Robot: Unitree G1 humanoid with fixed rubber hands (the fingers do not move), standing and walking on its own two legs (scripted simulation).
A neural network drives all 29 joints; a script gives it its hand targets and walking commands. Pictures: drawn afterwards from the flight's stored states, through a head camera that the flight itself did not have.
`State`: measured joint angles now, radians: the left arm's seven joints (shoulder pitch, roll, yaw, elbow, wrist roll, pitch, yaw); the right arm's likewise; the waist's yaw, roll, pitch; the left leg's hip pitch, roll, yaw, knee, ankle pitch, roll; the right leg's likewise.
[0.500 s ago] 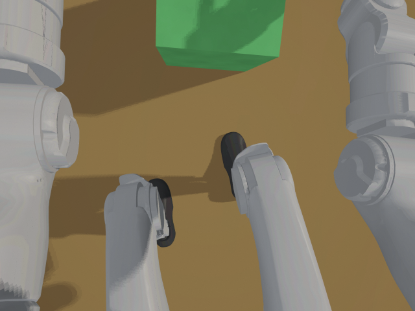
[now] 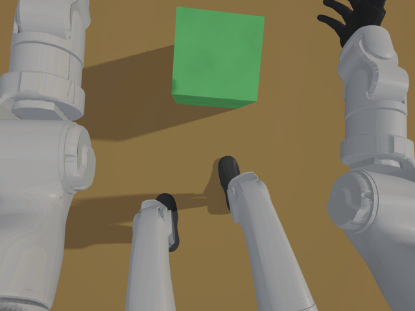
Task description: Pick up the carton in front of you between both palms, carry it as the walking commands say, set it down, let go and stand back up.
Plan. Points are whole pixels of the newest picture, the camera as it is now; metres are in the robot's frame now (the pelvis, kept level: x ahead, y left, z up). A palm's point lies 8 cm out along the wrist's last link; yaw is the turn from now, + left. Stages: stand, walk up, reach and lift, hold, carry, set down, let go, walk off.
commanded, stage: set down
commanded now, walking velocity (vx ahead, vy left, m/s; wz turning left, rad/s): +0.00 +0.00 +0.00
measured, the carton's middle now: (213, 67) +0.55 -0.14 -0.47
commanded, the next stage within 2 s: let go in 0.04 s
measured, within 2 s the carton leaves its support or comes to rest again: neither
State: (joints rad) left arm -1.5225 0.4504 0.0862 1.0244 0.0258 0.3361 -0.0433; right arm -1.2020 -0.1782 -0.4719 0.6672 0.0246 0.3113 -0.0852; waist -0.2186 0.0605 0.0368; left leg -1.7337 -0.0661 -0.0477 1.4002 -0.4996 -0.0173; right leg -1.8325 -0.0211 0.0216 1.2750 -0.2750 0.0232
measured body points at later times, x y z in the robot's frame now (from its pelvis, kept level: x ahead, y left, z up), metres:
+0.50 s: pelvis +0.03 -0.02 +0.12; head +0.29 -0.04 +0.49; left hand +0.47 +0.11 +0.00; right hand +0.39 -0.29 +0.01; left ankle +0.05 +0.12 -0.56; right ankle +0.12 -0.13 -0.56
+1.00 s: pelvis +0.10 -0.01 +0.18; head +0.18 -0.01 +0.62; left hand +0.35 +0.19 +0.08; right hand +0.25 -0.26 +0.10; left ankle +0.05 +0.12 -0.56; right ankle +0.12 -0.13 -0.56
